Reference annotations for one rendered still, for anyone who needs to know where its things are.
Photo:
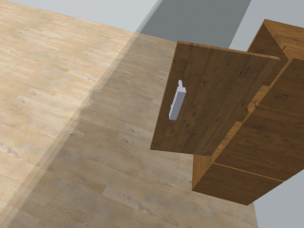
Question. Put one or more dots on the cupboard door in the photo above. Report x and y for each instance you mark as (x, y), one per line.
(219, 83)

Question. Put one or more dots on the handle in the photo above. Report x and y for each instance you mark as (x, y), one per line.
(177, 102)

